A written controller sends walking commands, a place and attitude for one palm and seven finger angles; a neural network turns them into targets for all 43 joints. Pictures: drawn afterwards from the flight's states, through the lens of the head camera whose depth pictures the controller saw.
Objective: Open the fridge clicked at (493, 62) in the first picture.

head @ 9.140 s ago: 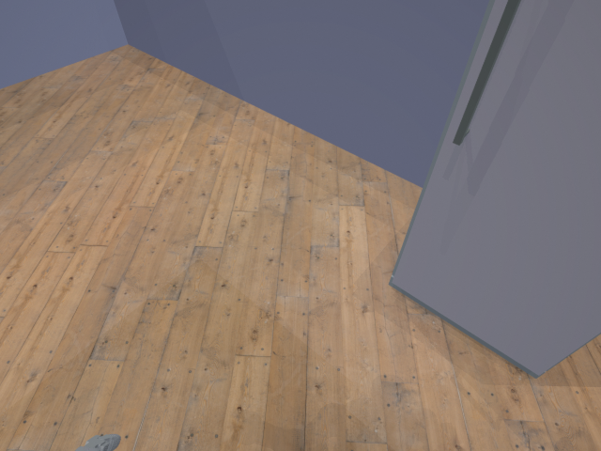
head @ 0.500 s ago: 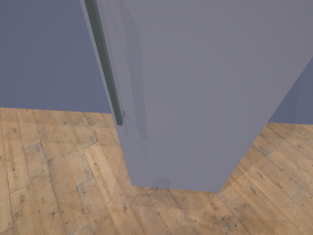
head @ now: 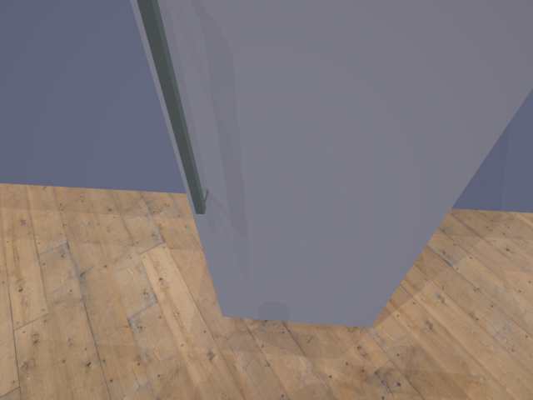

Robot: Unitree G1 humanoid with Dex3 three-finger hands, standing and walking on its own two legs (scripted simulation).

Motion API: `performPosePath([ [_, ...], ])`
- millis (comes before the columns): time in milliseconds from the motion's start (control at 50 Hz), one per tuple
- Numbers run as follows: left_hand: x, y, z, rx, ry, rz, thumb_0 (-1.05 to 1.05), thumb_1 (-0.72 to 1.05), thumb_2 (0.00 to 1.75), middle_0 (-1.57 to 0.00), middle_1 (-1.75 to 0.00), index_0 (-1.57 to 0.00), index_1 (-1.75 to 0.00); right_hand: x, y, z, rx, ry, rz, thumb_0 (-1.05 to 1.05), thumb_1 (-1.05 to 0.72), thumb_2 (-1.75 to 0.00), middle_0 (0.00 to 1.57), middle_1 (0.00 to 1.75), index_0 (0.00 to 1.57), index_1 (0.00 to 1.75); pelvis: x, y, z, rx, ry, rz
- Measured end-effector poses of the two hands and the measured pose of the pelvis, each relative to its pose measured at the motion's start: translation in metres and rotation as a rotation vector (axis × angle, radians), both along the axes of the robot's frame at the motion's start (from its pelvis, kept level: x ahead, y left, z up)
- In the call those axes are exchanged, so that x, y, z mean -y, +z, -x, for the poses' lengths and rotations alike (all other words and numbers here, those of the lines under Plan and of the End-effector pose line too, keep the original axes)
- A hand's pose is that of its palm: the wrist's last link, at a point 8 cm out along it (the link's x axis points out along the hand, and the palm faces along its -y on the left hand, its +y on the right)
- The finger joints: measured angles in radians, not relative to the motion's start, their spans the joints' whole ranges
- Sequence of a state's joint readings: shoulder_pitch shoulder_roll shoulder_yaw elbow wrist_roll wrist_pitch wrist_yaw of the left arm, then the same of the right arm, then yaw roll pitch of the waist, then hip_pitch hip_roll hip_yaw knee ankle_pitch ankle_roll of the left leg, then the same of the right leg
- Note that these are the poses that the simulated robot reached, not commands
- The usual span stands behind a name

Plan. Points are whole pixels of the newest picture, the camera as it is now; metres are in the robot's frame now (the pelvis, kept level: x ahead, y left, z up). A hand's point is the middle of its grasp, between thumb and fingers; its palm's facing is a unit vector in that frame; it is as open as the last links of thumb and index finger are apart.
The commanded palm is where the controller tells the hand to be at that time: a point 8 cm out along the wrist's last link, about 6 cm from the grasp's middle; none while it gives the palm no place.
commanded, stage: look again from close up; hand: left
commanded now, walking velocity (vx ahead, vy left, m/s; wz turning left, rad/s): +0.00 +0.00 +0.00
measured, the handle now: (179, 105) +0.46 +0.16 +0.21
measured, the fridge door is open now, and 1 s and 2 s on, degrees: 0 0 0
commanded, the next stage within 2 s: raise the hand to about handle height in 0.44 s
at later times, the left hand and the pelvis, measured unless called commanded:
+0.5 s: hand out of the picture -0.01 +0.17 -0.17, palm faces +0.03 -0.98 -0.19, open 7.4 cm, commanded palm none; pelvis -0.01 +0.00 +0.00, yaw +0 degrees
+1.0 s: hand (135, 398) +0.13 +0.19 -0.02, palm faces +0.04 -1.00 +0.00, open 8.8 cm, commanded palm +0.12 +0.25 +0.00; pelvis -0.05 +0.00 -0.06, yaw +2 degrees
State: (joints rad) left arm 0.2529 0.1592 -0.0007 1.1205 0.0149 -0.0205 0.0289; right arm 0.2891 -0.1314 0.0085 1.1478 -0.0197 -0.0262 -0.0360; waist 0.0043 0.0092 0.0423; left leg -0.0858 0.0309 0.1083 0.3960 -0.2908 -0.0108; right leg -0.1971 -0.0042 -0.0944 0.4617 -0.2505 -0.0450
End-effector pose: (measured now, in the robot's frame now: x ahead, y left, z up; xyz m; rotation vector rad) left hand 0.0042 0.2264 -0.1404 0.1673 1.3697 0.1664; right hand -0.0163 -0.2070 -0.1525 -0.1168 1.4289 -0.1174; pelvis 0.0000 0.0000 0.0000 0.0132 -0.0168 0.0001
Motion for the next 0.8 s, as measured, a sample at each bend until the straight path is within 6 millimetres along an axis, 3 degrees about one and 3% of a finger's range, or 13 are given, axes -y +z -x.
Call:
performPosePath([
  [560, 0.009, -0.004, 0.022, -0.031, 0.017, 0.021, 0.01, 0.91, 0.90, -0.20, -0.30, -0.20, -0.30, 0.001, 0.002, 0.008, -0.010, 0.002, 0.004, 0.01, -0.91, -0.90, 0.20, 0.30, 0.20, 0.30, 0.001, 0.000, 0.008, -0.005, 0.004, 0.008],
  [600, -0.004, 0.014, 0.001, 0.113, 0.102, -0.011, 0.03, 0.93, 0.90, -0.21, -0.30, -0.20, -0.31, 0.006, 0.004, -0.003, 0.077, 0.017, 0.041, 0.01, -0.91, -0.90, 0.20, 0.30, 0.20, 0.30, -0.001, -0.001, 0.012, 0.009, 0.002, 0.012],
  [680, -0.020, 0.091, -0.079, 0.654, 0.077, -0.072, 0.04, 0.92, 0.89, -0.21, -0.32, -0.20, -0.32, 0.023, 0.018, -0.047, 0.382, 0.066, 0.083, 0.02, -0.93, -0.90, 0.20, 0.30, 0.20, 0.30, -0.006, -0.004, 0.019, -0.003, 0.032, 0.003],
  [740, -0.012, 0.139, -0.134, 1.038, 0.003, -0.001, 0.03, 0.87, 0.87, -0.20, -0.34, -0.20, -0.35, 0.035, 0.037, -0.092, 0.608, 0.115, 0.111, 0.02, -0.92, -0.90, 0.20, 0.30, 0.20, 0.30, -0.007, -0.012, 0.029, -0.045, 0.048, 0.000],
  [800, 0.002, 0.162, -0.160, 1.337, -0.105, 0.128, 0.02, 0.81, 0.85, -0.21, -0.38, -0.20, -0.38, 0.044, 0.061, -0.134, 0.807, 0.163, 0.138, 0.02, -0.92, -0.90, 0.20, 0.30, 0.20, 0.30, -0.006, -0.025, 0.038, -0.095, 0.031, -0.005],
])
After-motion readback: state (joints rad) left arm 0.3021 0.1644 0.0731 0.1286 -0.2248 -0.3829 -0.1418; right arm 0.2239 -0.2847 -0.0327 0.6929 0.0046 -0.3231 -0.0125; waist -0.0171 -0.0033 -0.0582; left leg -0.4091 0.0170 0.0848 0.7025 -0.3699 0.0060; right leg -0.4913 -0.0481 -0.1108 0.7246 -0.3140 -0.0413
